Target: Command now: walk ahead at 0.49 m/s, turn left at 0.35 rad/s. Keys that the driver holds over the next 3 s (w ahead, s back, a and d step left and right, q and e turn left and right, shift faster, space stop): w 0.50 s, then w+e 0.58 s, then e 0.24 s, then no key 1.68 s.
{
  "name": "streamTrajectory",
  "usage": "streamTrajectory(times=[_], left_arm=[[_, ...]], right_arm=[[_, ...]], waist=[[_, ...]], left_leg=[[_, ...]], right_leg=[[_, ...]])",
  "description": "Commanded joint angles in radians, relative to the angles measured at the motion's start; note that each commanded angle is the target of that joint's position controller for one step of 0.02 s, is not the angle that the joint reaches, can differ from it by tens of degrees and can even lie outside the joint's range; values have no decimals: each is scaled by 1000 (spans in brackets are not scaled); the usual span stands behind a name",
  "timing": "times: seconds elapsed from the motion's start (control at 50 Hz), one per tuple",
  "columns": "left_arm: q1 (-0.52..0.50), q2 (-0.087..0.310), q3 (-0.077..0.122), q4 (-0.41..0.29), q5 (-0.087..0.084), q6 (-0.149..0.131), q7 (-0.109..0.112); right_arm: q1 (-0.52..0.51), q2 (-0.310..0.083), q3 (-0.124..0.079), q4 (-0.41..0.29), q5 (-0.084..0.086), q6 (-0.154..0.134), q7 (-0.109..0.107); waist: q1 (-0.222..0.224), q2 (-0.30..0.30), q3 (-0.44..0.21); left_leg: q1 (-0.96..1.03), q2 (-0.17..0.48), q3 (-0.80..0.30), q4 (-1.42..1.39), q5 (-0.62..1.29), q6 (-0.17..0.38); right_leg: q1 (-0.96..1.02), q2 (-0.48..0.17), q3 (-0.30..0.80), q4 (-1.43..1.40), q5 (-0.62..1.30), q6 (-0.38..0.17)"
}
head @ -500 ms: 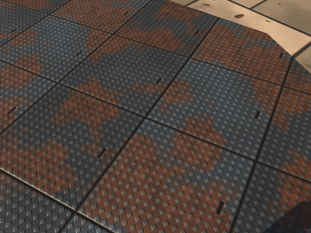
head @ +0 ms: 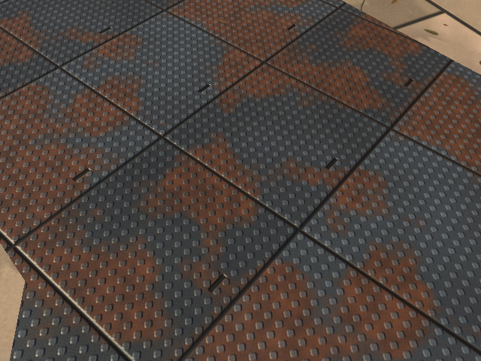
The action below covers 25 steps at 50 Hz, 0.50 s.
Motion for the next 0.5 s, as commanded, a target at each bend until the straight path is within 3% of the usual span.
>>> streamTrajectory(times=[0.02,0.1,0.2,0.24,0.26,0.28,0.3,0.32,0.34,0.36,0.38,0.4,0.42,0.44,0.46,0.5], left_arm=[[-16,51,11,-47,6,4,0],[-139,35,-1,-78,-6,-12,-21],[-240,42,-12,-128,-12,-28,-53],[-222,52,-11,-133,-14,-33,-63],[-179,67,-6,-125,-14,-34,-63],[-102,92,6,-107,-13,-35,-60],[50,129,24,-68,-12,-34,-54],[245,179,36,-32,4,-31,-45],[356,235,55,4,5,-21,-47],[354,138,28,18,-19,-15,-49],[260,100,15,2,-25,-10,-44],[180,80,7,-17,-14,-6,-41],[138,63,0,-20,-5,-6,-44],[123,51,-8,-20,7,-10,-46],[121,54,-8,-14,8,-11,-49],[131,68,-5,1,-4,-15,-48]], right_arm=[[11,-153,-29,-53,0,-17,-22],[67,-157,-24,-25,3,-16,-29],[152,-155,-21,22,1,-1,-34],[157,-166,-24,28,0,10,-40],[140,-177,-26,24,-1,13,-42],[125,-188,-28,19,-3,16,-41],[95,-186,-22,10,-7,19,-38],[74,-161,-8,-14,-17,16,-33],[232,-44,23,0,-6,-2,-21],[197,-117,15,11,10,-20,-19],[86,-177,-2,-25,31,-30,-16],[14,-174,1,-44,30,-36,-18],[-20,-160,-3,-52,14,-36,-21],[0,-147,-8,-52,4,-28,-22],[25,-123,-5,-47,4,-20,-22],[27,-91,2,-50,2,-6,-24]], waist=[[12,80,-28],[-42,108,4],[-72,102,34],[-49,113,23],[-21,128,-3],[22,148,-60],[104,143,-157],[181,84,-303],[132,-202,-456],[160,-179,-437],[151,-109,-248],[122,-11,-150],[91,26,-74],[56,7,-62],[38,-25,-60],[22,-36,-47]], left_leg=[[-6,239,-177,-152,238,128],[28,235,-159,-163,134,81],[247,316,-202,-76,261,92],[301,340,-211,-30,382,81],[305,334,-200,12,529,69],[299,319,-187,91,730,58],[248,274,-148,249,824,34],[49,221,-127,511,606,8],[-354,37,-66,917,-102,-78],[-495,40,-156,1034,-408,-69],[-573,104,-140,1052,-344,-62],[-549,159,-96,1001,-255,-62],[-524,189,-69,932,-208,-68],[-468,219,-68,890,-176,-69],[-427,229,-61,855,-170,-77],[-423,251,-41,763,-155,-96]], right_leg=[[-9,16,-27,-183,189,20],[24,55,-46,-397,373,-5],[-81,80,-54,-494,274,-48],[-46,97,-65,-521,193,-72],[31,122,-84,-527,149,-89],[158,158,-114,-523,121,-110],[375,158,-117,-535,177,-148],[698,4,52,-488,208,-219],[1089,-237,508,-535,53,-391],[1094,-253,662,-652,-69,-381],[945,-218,507,-678,-96,-325],[778,-176,383,-710,-24,-292],[646,-138,307,-743,67,-279],[569,-111,254,-772,120,-271],[522,-98,223,-796,161,-278],[473,-83,152,-833,216,-283]])
Next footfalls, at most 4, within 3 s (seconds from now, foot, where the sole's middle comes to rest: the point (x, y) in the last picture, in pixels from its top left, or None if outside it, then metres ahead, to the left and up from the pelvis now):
0.32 right None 0.39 -0.14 -0.78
0.80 left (194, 302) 0.65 0.11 -0.78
1.30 right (291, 245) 0.84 -0.19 -0.78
1.74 left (219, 228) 0.91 0.04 -0.78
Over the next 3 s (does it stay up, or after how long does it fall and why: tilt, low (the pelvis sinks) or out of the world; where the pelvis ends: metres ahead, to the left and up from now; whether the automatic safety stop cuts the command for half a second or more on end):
stays up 0.84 -0.05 -0.01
